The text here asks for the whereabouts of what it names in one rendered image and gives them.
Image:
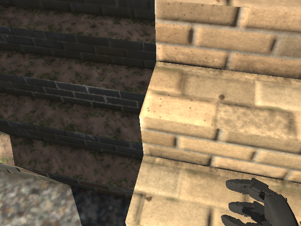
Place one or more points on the robot right hand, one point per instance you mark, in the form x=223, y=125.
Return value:
x=275, y=210

